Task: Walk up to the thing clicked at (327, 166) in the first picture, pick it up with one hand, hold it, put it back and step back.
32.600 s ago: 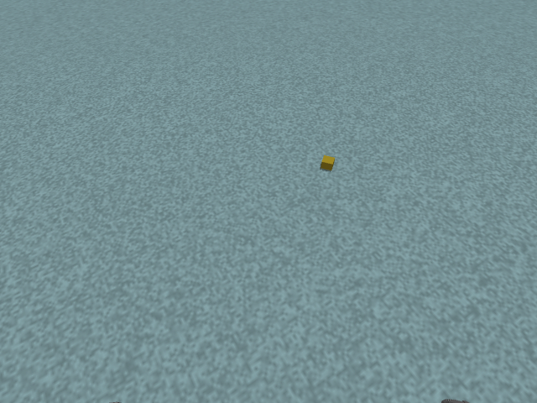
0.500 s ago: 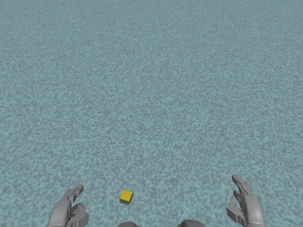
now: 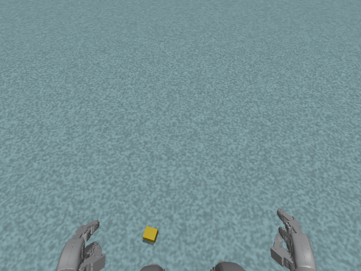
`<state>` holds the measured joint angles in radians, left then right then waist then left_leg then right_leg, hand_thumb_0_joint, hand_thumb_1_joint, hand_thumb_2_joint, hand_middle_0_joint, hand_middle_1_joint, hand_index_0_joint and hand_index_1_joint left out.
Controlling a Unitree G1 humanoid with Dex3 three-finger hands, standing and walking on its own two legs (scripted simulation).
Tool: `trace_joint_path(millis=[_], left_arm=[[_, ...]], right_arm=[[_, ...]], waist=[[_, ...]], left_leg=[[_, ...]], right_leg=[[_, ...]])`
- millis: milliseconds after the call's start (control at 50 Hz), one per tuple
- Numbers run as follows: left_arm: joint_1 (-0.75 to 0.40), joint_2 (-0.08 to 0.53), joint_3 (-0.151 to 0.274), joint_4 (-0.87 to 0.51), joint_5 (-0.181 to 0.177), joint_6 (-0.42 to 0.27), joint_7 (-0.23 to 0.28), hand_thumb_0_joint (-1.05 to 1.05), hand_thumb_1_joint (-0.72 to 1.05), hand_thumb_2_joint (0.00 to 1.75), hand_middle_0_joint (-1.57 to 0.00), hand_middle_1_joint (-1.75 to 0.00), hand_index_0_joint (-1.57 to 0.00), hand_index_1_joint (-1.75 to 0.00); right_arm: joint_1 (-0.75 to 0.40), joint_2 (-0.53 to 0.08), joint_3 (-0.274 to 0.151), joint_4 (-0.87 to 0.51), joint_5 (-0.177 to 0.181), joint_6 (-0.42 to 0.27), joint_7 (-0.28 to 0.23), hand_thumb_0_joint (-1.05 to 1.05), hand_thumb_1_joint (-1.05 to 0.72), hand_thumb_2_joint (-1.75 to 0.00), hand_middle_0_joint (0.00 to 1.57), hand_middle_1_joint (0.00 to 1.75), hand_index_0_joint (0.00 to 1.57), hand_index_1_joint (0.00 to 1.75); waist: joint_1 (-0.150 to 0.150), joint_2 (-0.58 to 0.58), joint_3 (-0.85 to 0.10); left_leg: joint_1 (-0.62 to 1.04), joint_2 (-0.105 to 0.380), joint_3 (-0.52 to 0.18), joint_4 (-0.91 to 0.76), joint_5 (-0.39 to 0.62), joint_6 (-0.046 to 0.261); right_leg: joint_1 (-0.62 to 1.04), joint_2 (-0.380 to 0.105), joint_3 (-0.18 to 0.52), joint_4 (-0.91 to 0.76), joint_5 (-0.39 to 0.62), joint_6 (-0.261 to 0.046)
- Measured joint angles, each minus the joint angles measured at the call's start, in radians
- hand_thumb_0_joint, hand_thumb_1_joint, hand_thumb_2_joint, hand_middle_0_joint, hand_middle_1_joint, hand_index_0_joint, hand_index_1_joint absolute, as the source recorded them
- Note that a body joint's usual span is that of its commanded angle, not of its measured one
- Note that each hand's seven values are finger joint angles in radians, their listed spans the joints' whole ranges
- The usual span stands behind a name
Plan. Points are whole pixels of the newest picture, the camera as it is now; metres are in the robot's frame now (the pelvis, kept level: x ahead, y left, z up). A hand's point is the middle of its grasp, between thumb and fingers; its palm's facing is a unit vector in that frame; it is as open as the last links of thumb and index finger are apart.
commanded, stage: home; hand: left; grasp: from above
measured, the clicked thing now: (150, 234) +0.39 +0.16 -0.69
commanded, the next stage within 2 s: stand in 0.32 s
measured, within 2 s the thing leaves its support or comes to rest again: neither
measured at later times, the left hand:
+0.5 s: hand (101, 258) +0.17 +0.19 -0.07, palm faces +0.02 -0.96 -0.29, open 7.4 cm
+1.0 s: hand out of the picture +0.03 +0.24 -0.11, palm faces +0.06 -0.95 -0.30, open 7.4 cm
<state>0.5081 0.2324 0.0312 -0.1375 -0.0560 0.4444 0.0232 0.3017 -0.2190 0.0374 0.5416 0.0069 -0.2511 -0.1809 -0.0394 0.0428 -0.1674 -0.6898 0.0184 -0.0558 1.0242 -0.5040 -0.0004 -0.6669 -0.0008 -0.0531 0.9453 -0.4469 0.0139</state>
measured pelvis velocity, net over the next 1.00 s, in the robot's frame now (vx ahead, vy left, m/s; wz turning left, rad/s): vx -0.01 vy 0.01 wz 0.01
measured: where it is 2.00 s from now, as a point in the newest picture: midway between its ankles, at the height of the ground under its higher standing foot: outside the picture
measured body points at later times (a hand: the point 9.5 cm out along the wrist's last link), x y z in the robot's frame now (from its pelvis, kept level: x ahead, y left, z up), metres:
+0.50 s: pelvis +0.00 +0.00 +0.01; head +0.02 +0.01 +0.46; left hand +0.17 +0.24 -0.05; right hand +0.16 -0.25 -0.08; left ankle +0.00 +0.11 -0.68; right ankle +0.01 -0.13 -0.68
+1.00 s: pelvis -0.01 +0.01 +0.06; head -0.02 +0.02 +0.51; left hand +0.03 +0.29 -0.09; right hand +0.06 -0.26 -0.08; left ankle +0.00 +0.11 -0.68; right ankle +0.01 -0.13 -0.68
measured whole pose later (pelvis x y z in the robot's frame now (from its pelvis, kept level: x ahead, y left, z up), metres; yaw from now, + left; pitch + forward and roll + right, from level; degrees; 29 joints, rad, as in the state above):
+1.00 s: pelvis -0.01 +0.01 +0.06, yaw +0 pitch -5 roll +0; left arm 0.22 0.27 0.05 1.06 0.03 0.02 0.03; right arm 0.20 -0.27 -0.03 1.05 -0.04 0.00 -0.02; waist 0.02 0.00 0.06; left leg -0.16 -0.03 -0.02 0.48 -0.25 0.02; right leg -0.16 -0.05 -0.02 0.46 -0.22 0.04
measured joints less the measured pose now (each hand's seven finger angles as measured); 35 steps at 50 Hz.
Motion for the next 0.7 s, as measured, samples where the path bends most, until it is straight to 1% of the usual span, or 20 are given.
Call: trace_joint_path(millis=[420,440,460,480,500,540,580,620,700], left_arm=[[0.004,-0.002,-0.001,-0.001,0.002,0.0,0.002,0.01,0.91,0.89,-0.2,-0.3,-0.2,-0.3],[-0.025,0.004,-0.012,0.048,0.025,-0.05,0.005,0.01,0.91,0.89,-0.2,-0.3,-0.2,-0.3],[-0.078,0.013,-0.024,0.14,0.052,-0.122,0.009,0.01,0.91,0.89,-0.2,-0.3,-0.2,-0.3],[-0.13,0.019,-0.028,0.24,0.071,-0.182,0.011,0.01,0.91,0.89,-0.2,-0.3,-0.2,-0.3],[-0.177,0.025,-0.029,0.333,0.086,-0.229,0.012,0.01,0.9,0.89,-0.2,-0.3,-0.2,-0.3],[-0.241,0.036,-0.023,0.486,0.104,-0.289,0.011,0.01,0.9,0.89,-0.2,-0.3,-0.2,-0.3],[-0.273,0.044,-0.011,0.6,0.107,-0.324,0.01,0.01,0.9,0.89,-0.2,-0.3,-0.2,-0.3],[-0.286,0.049,0.0,0.697,0.106,-0.349,0.011,0.01,0.91,0.89,-0.2,-0.3,-0.2,-0.3],[-0.29,0.053,0.018,0.862,0.105,-0.382,0.011,0.01,0.91,0.89,-0.2,-0.3,-0.2,-0.3]], right_arm=[[-0.003,-0.002,-0.005,-0.007,0.0,0.006,0.0,0.02,-0.9,-0.9,0.2,0.3,0.2,0.3],[-0.018,-0.001,-0.015,0.014,-0.028,0.013,0.009,0.02,-0.9,-0.9,0.2,0.3,0.2,0.3],[-0.042,-0.005,-0.023,0.052,-0.056,0.039,0.029,0.02,-0.9,-0.9,0.2,0.3,0.2,0.3],[-0.066,-0.015,-0.022,0.094,-0.079,0.076,0.054,0.01,-0.9,-0.9,0.2,0.3,0.2,0.3],[-0.086,-0.027,-0.019,0.131,-0.093,0.111,0.079,0.01,-0.9,-0.9,0.2,0.3,0.2,0.3],[-0.111,-0.041,-0.024,0.192,-0.093,0.156,0.119,0.01,-0.9,-0.9,0.21,0.3,0.2,0.3],[-0.118,-0.05,-0.038,0.233,-0.08,0.181,0.144,0.02,-0.9,-0.9,0.21,0.3,0.2,0.3],[-0.116,-0.057,-0.054,0.264,-0.072,0.194,0.158,0.02,-0.9,-0.9,0.21,0.3,0.21,0.3],[-0.107,-0.065,-0.071,0.323,-0.068,0.215,0.165,0.01,-0.9,-0.9,0.21,0.3,0.2,0.3]], waist=[[-0.001,-0.001,-0.005],[0.005,-0.006,0.026],[0.02,-0.018,0.065],[0.034,-0.03,0.092],[0.044,-0.038,0.112],[0.056,-0.054,0.143],[0.062,-0.062,0.16],[0.062,-0.063,0.171],[0.06,-0.057,0.186]], left_leg=[[0.002,0.003,-0.005,0.0,-0.005,-0.004],[0.029,0.0,-0.002,-0.007,-0.003,-0.003],[0.067,-0.005,0.006,-0.024,0.006,0.0],[0.099,-0.011,0.014,-0.046,0.017,0.003],[0.126,-0.016,0.02,-0.069,0.028,0.004],[0.175,-0.027,0.03,-0.113,0.05,0.007],[0.216,-0.034,0.036,-0.153,0.069,0.01],[0.253,-0.037,0.038,-0.189,0.084,0.012],[0.323,-0.036,0.039,-0.262,0.116,0.015]], right_leg=[[0.002,0.003,-0.005,0.002,-0.007,-0.004],[0.026,0.0,-0.002,-0.001,-0.007,-0.005],[0.059,-0.005,0.006,-0.007,-0.004,-0.005],[0.084,-0.011,0.014,-0.018,0.002,-0.007],[0.106,-0.016,0.019,-0.03,0.008,-0.007],[0.146,-0.027,0.028,-0.056,0.021,-0.004],[0.181,-0.034,0.035,-0.084,0.034,0.0],[0.217,-0.037,0.036,-0.118,0.049,0.004],[0.29,-0.036,0.036,-0.199,0.085,0.01]])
